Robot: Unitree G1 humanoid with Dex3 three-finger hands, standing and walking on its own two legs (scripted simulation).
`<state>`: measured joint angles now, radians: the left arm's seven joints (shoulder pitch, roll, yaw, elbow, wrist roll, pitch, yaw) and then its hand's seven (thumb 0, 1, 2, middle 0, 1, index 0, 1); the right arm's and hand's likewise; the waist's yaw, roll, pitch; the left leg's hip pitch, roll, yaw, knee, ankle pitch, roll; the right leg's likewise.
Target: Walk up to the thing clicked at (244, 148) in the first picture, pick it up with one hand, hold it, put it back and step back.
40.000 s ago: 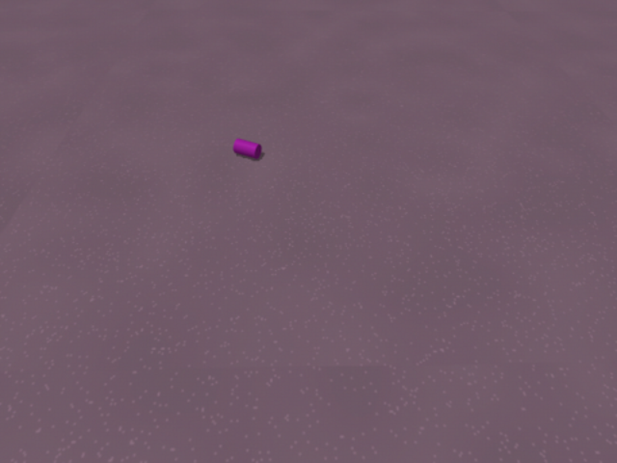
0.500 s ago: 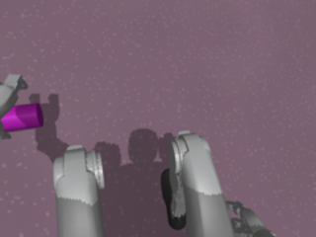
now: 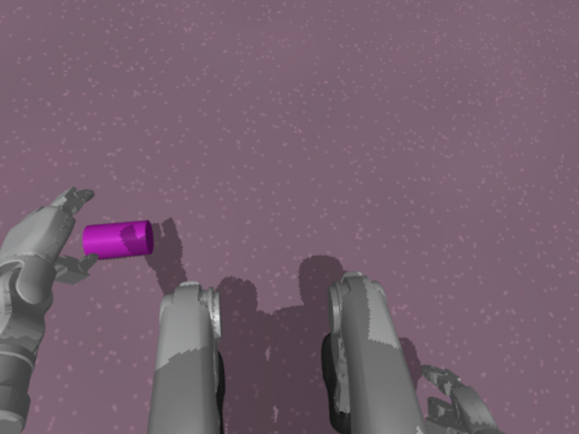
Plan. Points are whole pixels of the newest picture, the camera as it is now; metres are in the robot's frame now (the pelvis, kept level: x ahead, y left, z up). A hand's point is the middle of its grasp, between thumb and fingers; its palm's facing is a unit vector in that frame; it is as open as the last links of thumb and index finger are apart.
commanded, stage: home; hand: left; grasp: from above
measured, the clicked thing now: (120, 239) +0.44 +0.33 -0.40
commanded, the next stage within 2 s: none
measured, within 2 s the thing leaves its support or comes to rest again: neither
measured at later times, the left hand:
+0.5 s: hand (41, 346) +0.24 +0.21 +0.11, palm faces +0.05 -0.94 -0.33, open 7.4 cm
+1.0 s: hand out of the picture +0.22 +0.18 +0.23, palm faces +0.16 -0.97 -0.20, open 7.4 cm
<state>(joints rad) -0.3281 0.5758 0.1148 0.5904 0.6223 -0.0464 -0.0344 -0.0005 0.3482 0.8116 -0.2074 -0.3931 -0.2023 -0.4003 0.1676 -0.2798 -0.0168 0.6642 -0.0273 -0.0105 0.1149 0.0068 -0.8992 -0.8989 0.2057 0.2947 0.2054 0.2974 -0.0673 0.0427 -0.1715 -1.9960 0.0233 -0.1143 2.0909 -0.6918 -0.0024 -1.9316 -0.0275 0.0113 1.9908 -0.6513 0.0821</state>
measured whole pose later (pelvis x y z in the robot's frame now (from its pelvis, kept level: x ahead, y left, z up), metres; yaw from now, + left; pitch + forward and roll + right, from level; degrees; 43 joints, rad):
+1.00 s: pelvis +0.08 -0.02 +0.27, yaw +6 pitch +11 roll -3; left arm 0.51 0.21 0.04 -0.15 -0.06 0.48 0.01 0.01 0.90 0.89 -0.20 -0.30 -0.20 -0.30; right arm 0.29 -0.24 0.02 0.51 0.01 -0.23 -0.18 0.01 -0.90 -0.90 0.20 0.29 0.20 0.30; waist -0.04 0.06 -0.19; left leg -0.72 0.06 -0.08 1.02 -0.49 -0.04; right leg -0.67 -0.04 -0.06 0.96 -0.47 0.04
